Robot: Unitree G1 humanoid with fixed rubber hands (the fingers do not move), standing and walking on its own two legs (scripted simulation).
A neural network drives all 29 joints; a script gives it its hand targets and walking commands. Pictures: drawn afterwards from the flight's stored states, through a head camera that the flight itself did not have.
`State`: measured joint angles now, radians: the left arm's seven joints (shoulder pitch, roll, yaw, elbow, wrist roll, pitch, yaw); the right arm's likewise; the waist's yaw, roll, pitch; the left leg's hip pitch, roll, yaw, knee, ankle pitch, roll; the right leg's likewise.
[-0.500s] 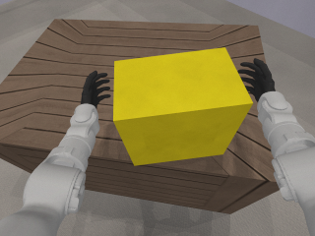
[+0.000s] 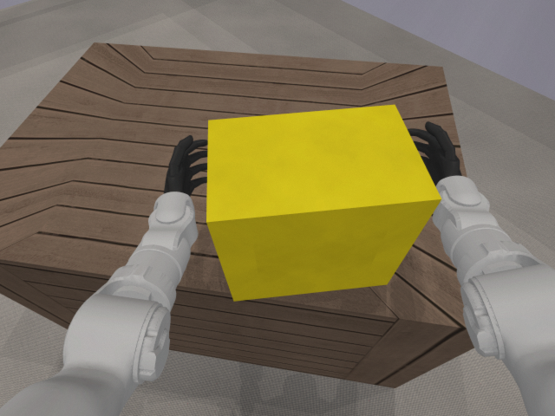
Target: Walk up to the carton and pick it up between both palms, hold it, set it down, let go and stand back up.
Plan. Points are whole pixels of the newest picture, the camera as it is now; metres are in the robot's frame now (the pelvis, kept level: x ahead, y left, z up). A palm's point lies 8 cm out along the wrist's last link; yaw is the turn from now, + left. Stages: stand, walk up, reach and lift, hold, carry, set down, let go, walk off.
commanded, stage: reach and lift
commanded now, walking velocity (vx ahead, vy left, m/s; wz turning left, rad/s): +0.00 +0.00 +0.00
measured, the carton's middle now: (307, 211) +0.44 +0.03 +0.01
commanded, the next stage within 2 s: none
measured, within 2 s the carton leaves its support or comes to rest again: leaves its support in 1.98 s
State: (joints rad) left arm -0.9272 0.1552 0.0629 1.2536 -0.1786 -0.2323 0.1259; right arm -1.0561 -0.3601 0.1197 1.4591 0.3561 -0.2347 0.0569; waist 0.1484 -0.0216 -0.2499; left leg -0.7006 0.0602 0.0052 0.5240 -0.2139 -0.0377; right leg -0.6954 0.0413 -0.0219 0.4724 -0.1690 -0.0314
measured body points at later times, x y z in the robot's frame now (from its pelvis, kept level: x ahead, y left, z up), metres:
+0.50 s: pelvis +0.00 +0.00 +0.00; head +0.08 -0.01 +0.44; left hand +0.43 +0.23 +0.07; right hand +0.50 -0.15 +0.08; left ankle +0.00 +0.14 -0.73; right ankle +0.01 -0.10 -0.73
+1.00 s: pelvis +0.01 +0.01 +0.02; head +0.08 +0.01 +0.46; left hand +0.42 +0.22 +0.07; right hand +0.48 -0.15 +0.09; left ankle +0.00 +0.14 -0.73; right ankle +0.01 -0.10 -0.73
